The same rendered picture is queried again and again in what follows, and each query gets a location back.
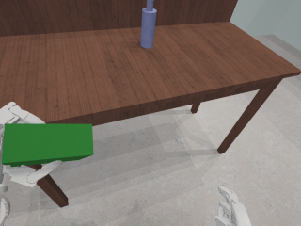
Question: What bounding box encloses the left robot forearm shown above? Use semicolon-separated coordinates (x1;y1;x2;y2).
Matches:
0;183;10;226

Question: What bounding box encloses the left robot hand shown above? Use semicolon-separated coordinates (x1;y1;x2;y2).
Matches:
0;102;63;187

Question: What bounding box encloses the table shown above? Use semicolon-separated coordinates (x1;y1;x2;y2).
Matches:
0;0;301;208

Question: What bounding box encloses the right robot hand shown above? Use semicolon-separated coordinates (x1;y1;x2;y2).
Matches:
215;186;253;226

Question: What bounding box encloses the sponge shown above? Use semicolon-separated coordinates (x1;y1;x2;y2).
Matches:
1;123;94;167

